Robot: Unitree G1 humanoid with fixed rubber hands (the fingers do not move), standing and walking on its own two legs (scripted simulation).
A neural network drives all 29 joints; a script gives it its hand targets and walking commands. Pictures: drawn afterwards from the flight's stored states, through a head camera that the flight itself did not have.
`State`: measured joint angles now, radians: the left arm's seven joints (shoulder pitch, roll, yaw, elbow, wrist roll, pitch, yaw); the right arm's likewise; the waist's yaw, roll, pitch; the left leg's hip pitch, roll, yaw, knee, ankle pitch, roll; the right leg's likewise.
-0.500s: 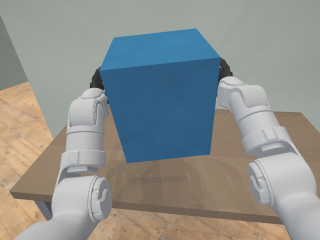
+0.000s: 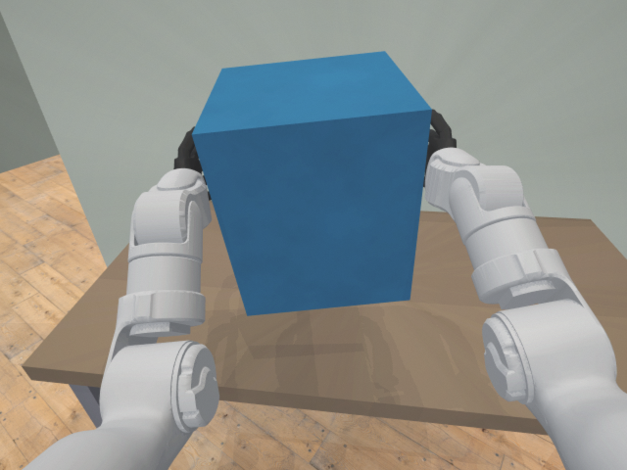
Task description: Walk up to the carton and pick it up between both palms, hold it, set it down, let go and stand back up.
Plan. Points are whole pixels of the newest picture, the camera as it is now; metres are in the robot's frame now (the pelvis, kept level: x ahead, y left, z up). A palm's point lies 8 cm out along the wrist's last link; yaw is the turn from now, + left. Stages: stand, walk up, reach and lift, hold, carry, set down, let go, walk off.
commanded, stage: hold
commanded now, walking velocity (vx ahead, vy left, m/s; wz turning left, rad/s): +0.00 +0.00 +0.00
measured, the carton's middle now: (315, 184) +0.39 -0.01 +0.25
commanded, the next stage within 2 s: set down in 1.56 s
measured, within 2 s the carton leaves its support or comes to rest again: neither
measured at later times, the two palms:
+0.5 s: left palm (195, 180) +0.38 +0.14 +0.27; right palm (438, 160) +0.38 -0.16 +0.28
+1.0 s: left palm (188, 186) +0.37 +0.15 +0.26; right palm (434, 165) +0.38 -0.15 +0.28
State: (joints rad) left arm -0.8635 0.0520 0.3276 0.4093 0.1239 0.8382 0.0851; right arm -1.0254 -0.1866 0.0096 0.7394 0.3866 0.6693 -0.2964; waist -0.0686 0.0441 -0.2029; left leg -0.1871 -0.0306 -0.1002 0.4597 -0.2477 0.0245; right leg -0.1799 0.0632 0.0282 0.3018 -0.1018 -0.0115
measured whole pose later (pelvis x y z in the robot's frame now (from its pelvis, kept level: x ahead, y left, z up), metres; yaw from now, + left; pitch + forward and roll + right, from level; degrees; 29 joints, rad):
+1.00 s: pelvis +0.01 +0.00 +0.00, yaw +0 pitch -1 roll -2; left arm -0.83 0.03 0.33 0.36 0.13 0.85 0.09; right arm -1.01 -0.19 0.02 0.72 0.40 0.68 -0.30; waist -0.07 0.04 -0.20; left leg -0.17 -0.03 -0.10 0.47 -0.26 0.03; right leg -0.16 0.07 0.03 0.30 -0.11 -0.01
